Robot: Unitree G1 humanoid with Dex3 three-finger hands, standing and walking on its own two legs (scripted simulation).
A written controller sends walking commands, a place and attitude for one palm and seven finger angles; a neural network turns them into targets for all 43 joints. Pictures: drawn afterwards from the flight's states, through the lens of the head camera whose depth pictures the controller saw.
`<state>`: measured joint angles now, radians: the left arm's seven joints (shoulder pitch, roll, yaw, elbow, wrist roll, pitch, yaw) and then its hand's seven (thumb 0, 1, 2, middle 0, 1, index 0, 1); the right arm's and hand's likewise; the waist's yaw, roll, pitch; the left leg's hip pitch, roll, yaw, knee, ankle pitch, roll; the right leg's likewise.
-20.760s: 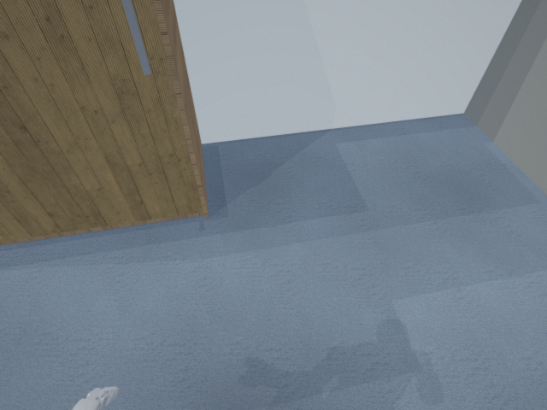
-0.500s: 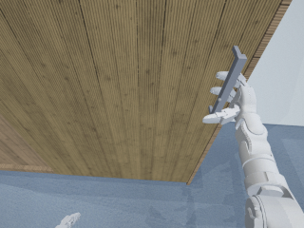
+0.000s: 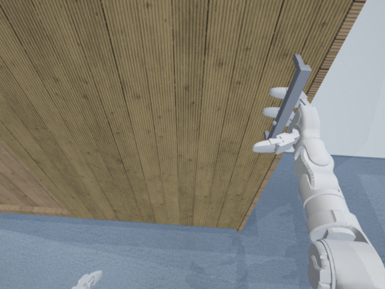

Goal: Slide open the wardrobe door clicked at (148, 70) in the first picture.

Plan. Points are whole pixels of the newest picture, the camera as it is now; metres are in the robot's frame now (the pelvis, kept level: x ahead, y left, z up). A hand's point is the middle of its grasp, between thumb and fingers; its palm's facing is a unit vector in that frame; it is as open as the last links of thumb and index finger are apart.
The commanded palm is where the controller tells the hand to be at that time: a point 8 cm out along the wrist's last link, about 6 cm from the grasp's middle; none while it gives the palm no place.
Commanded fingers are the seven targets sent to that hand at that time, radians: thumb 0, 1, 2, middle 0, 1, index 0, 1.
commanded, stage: slide the fingers in behind the handle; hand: right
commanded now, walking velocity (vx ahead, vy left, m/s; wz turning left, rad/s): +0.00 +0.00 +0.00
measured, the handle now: (281, 109) +0.49 -0.13 +0.13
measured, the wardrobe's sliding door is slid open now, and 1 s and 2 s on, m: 0.00 0.00 0.00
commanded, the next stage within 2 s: grip the handle and tug to test in 0.06 s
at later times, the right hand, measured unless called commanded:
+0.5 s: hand (276, 122) +0.45 -0.12 +0.13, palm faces -0.07 +1.00 +0.00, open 11.2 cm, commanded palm +0.42 -0.17 +0.14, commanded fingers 0.00 -0.34 -0.66 0.39 1.32 0.39 1.32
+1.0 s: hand (273, 122) +0.44 -0.11 +0.13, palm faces -0.08 +1.00 +0.01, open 5.1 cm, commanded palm +0.41 -0.18 +0.14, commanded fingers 0.00 -0.90 -0.90 0.45 1.40 0.45 1.40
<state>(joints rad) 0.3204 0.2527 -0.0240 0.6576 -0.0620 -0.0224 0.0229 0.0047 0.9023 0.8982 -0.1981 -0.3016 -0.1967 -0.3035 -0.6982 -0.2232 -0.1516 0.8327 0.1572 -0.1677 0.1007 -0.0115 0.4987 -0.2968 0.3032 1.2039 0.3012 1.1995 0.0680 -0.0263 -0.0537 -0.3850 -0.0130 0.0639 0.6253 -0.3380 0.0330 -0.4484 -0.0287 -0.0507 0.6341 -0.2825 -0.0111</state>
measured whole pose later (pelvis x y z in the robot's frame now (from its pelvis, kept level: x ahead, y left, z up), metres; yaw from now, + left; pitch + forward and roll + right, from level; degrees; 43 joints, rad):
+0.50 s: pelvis +0.01 +0.00 +0.00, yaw +0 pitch +6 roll +1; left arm 0.34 0.26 -0.02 0.66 -0.06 -0.02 0.02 0.00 0.90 0.90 -0.20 -0.30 -0.20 -0.30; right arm -0.69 -0.23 -0.16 0.83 0.16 -0.17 0.11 -0.01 0.09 -0.47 0.35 1.26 0.35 1.26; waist 0.07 -0.03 -0.06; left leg -0.39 -0.01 0.06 0.62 -0.34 0.03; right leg -0.46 -0.03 -0.06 0.64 -0.30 -0.02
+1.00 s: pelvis +0.01 +0.00 +0.00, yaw +1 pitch +6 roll +0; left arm 0.31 0.25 -0.03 0.64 -0.05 0.00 0.02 0.00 0.90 0.90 -0.20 -0.30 -0.20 -0.30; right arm -0.66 -0.22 -0.17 0.78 0.15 -0.14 0.12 0.01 -0.78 -0.84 0.44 1.40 0.45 1.39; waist 0.07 -0.02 -0.06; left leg -0.38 -0.02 0.05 0.62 -0.34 0.03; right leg -0.44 -0.03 -0.06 0.63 -0.30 -0.01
